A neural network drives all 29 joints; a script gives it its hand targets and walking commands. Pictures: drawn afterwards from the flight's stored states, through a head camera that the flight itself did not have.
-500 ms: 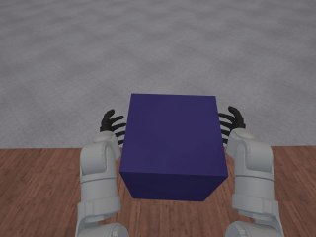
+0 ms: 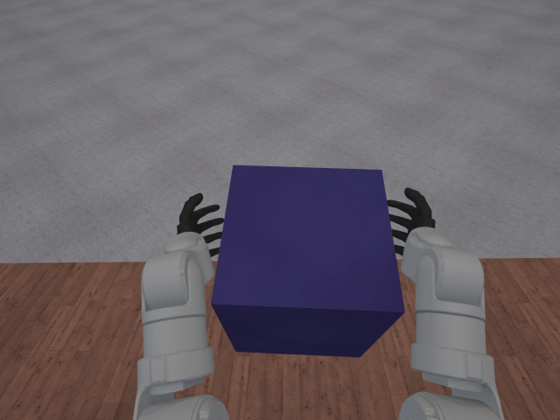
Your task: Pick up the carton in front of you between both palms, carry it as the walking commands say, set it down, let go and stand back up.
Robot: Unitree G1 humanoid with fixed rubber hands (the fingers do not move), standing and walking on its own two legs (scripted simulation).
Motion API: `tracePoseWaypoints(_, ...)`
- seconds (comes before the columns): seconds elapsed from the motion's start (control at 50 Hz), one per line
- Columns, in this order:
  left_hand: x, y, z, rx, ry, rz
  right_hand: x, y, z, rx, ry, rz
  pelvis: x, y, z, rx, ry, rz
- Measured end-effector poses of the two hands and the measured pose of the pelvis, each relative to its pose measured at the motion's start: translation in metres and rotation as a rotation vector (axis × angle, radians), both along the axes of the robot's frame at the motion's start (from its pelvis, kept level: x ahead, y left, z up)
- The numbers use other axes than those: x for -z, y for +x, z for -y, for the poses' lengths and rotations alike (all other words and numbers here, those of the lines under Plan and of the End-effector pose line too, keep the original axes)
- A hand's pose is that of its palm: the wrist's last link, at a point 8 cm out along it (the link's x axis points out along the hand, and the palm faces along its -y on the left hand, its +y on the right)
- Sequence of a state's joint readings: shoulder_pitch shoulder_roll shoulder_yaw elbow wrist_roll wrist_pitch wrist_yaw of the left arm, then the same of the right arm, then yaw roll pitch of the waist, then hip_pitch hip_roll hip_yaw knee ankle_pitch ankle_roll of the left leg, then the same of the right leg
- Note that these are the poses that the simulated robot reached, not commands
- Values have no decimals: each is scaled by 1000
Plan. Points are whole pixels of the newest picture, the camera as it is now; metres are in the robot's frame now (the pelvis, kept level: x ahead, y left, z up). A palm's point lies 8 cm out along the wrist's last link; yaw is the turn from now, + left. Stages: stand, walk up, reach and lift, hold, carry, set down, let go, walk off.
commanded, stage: carry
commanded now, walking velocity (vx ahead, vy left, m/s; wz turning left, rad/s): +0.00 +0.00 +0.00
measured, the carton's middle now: (301, 269) +0.33 +0.00 +0.03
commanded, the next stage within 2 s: none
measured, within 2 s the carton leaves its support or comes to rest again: neither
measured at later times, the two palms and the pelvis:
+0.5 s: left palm (192, 241) +0.32 +0.15 +0.11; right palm (414, 234) +0.33 -0.15 +0.11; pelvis +0.02 +0.00 +0.00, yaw +0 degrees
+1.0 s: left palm (216, 167) +0.53 +0.15 +0.08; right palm (384, 165) +0.52 -0.16 +0.08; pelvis +0.20 +0.01 -0.02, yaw +1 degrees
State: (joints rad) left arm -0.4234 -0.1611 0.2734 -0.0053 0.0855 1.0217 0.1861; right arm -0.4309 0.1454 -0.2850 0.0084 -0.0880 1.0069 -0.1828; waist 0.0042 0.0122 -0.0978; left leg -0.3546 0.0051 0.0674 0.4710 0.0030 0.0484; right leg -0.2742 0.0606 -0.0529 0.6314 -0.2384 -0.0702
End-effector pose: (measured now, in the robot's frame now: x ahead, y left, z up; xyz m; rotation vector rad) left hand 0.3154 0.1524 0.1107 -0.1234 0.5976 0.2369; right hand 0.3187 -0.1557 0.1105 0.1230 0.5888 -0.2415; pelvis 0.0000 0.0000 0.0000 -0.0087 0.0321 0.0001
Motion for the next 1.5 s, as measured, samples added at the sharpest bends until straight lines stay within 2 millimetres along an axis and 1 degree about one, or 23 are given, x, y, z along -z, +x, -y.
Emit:
tracePoseWaypoints(0.38,0,1,0,1,-1,0,0,0,0,0,0,0,0,1,0,0,1,0)
tracePoseWaypoints(0.44,0,2,0,-3,-3,1,0,3,0,1,2,1,1,6,0,-2,2,-2)
tracePoseWaypoints(0.5,2,8,-2,-10,-9,-3,0,11,-2,0,-6,-2,1,16,-1,-3,8,-6)
tracePoseWaypoints(0.56,4,20,-7,-13,-18,-8,0,27,-7,-6,-23,-6,2,29,-5,-7,16,-14)
tracePoseWaypoints(0.62,7,36,-17,-20,-20,-8,3,49,-17,-16,-32,-4,4,45,-11,-7,25,-22)
tracePoseWaypoints(0.68,13,59,-27,-16,-9,3,8,70,-27,-12,-27,8,12,63,-19,-3,24,-32)
tracePoseWaypoints(0.72,18,75,-31,-8,8,-8,16,81,-30,-5,-13,-4,14,75,-24,-5,11,-40)
tracePoseWaypoints(0.78,26,99,-30,-1,2,-34,26,93,-30,5,13,-34,12,94,-27,-13,-3,-51)
tracePoseWaypoints(0.82,28,116,-27,3,-8,-35,29,104,-27,10,30,-36,9,108,-27,-16,-7,-54)
tracePoseWaypoints(0.9,28,154,-17,4,-5,-4,25,138,-16,31,23,-7,8,142,-21,-18,-3,-58)
tracePoseWaypoints(0.96,29,187,-9,-1,11,22,24,171,-7,32,16,18,11,174,-13,-20,8,-61)
tracePoseWaypoints(1.02,34,224,1,-4,28,42,30,210,4,27,14,35,22,213,-2,-21,27,-58)
tracePoseWaypoints(1.06,42,251,9,-9,41,56,40,240,12,15,15,47,36,242,7,-25,37,-48)
tracePoseWaypoints(1.08,47,264,12,-15,47,65,46,256,15,3,14,56,47,257,12,-30,48,-40)
tracePoseWaypoints(1.1,54,277,15,-22,51,71,55,272,17,-13,10,63,57,270,16,-33,50,-38)
tracePoseWaypoints(1.12,61,287,17,-24,57,59,64,285,20,-25,7,53,63,280,19,-30,35,-39)
tracePoseWaypoints(1.16,78,300,20,-30,49,4,83,306,22,-41,0,-1,66,298,25,-31,29,-38)
tracePoseWaypoints(1.2,93,309,22,-42,20,-53,98,324,21,-51,18,-54,64,316,30,-32,34,-40)
tracePoseWaypoints(1.26,105,328,22,-49,-7,-90,109,351,19,-56,43,-90,59,343,36,-37,36,-45)
tracePoseWaypoints(1.32,105,356,22,-56,-13,-76,111,382,18,-59,36,-77,56,372,39,-38,35,-52)
tracePoseWaypoints(1.38,100,389,21,-55,-8,-48,108,416,18,-56,19,-49,54,404,39,-36,33,-57)
tracePoseWaypoints(1.44,93,427,20,-48,-4,-15,101,452,17,-50,9,-14,54,441,36,-29,29,-59)
tracePoseWaypoints(1.5,86,468,15,-45,0,28,93,492,14,-44,-3,32,60,481,31,-24,18,-57)
